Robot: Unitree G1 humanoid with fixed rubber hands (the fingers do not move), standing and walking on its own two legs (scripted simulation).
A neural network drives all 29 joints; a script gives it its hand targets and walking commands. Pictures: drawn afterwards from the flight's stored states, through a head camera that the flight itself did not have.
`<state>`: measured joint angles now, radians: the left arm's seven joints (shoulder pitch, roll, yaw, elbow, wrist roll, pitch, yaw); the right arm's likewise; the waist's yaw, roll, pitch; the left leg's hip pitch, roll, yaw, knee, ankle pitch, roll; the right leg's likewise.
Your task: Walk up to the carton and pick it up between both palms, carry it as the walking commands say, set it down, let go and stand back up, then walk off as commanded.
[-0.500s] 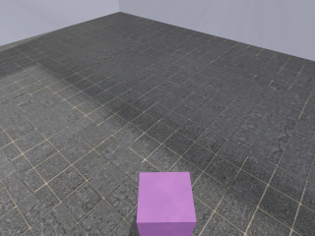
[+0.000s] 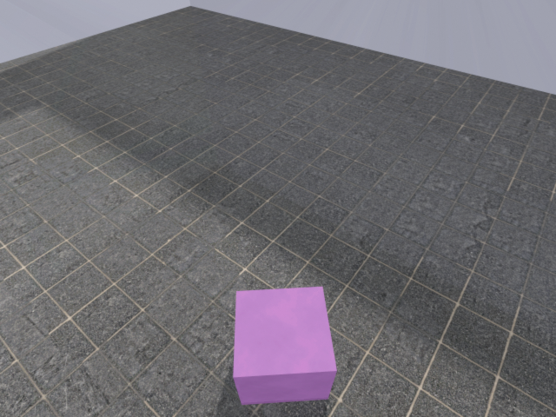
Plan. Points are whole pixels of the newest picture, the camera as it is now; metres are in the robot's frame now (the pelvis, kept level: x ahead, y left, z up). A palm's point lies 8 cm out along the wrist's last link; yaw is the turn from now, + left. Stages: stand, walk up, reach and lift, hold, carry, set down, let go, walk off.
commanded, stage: walk off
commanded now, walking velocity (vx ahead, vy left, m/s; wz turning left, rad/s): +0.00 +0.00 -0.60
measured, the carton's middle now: (282, 345) +0.50 +0.03 -0.63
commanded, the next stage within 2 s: none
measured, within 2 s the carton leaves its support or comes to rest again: neither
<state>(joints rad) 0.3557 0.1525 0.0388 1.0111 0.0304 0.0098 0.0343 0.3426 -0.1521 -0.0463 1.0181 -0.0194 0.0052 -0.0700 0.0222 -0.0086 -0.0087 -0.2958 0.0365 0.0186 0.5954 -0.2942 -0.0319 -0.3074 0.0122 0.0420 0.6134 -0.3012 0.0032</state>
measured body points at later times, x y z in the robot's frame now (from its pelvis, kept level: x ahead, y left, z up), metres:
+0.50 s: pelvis -0.02 -0.03 +0.00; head -0.01 -0.06 +0.45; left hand +0.11 +0.21 -0.11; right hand +0.00 -0.30 -0.14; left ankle +0.01 +0.12 -0.65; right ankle -0.02 -0.11 -0.73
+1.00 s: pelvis -0.04 +0.00 +0.00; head -0.01 +0.00 +0.45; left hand +0.19 +0.18 -0.12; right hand -0.06 -0.29 -0.10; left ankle +0.01 +0.11 -0.73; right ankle -0.10 -0.11 -0.68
